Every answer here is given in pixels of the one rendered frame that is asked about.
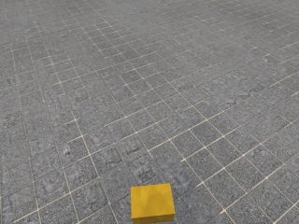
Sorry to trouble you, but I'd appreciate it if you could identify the carton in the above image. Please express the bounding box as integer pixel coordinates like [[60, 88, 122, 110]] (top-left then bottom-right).
[[131, 183, 176, 224]]

